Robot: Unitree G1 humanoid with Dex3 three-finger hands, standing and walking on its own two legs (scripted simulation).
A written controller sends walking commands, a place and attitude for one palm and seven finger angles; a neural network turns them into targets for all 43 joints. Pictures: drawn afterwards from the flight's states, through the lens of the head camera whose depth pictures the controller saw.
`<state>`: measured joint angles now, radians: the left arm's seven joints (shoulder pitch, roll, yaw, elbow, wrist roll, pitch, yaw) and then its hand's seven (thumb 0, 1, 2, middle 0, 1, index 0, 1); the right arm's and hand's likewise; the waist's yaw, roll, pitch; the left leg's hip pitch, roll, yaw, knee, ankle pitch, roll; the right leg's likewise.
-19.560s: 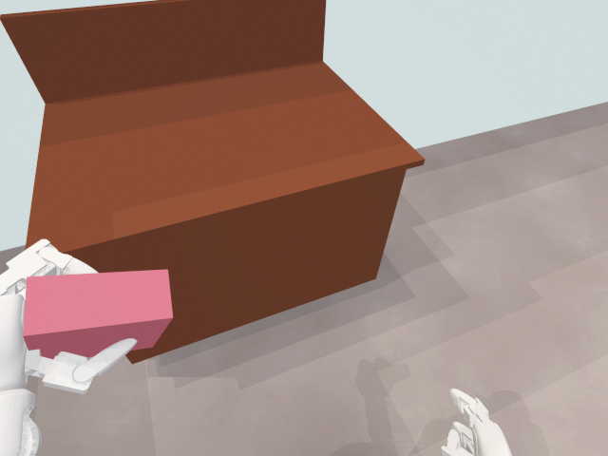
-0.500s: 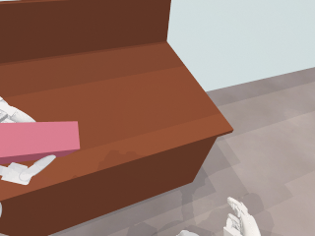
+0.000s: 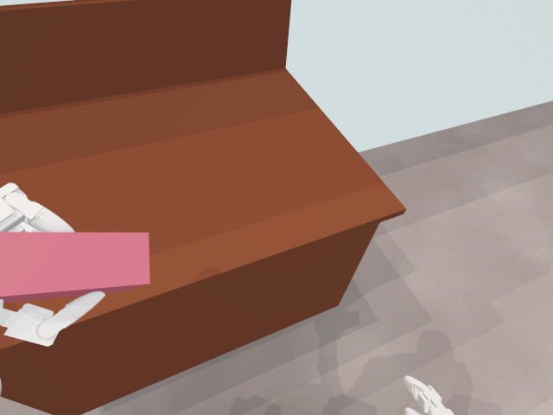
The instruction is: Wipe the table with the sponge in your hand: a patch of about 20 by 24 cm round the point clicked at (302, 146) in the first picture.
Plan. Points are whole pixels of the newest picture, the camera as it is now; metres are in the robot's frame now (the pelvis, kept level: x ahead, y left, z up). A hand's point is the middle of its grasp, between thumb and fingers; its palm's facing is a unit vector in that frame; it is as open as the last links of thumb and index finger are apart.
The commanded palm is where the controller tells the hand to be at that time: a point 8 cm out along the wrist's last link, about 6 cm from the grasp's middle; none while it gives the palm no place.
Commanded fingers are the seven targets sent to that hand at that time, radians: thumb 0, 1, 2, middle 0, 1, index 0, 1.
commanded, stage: shuffle to correct the standing spot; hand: left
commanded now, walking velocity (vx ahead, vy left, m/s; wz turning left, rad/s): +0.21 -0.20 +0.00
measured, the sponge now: (94, 267) +0.23 +0.21 +0.16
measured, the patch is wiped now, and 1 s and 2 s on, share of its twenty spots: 0.00 0.00 0.00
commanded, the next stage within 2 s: none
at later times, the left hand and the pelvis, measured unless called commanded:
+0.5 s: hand (121, 243) +0.24 +0.18 +0.19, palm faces +0.37 -0.79 -0.49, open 9.5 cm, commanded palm +0.16 +0.22 +0.19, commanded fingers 0.00 0.10 1.30 -1.20 -1.60 -1.20 -1.60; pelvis +0.00 -0.06 -0.01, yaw +1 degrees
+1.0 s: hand (234, 213) +0.29 +0.08 +0.19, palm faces +0.39 -0.81 -0.43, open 9.5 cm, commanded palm +0.22 +0.12 +0.19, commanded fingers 0.00 0.10 1.30 -1.20 -1.60 -1.20 -1.60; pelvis +0.07 -0.17 +0.00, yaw +3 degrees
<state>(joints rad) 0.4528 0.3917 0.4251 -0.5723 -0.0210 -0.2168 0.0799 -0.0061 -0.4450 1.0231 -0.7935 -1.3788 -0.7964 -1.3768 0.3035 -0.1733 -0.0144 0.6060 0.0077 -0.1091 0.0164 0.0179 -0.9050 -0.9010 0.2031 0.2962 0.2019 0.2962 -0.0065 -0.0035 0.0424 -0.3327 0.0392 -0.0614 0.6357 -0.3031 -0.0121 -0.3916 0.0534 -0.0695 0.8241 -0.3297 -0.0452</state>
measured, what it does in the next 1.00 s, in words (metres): steps to the right: right foot, then left foot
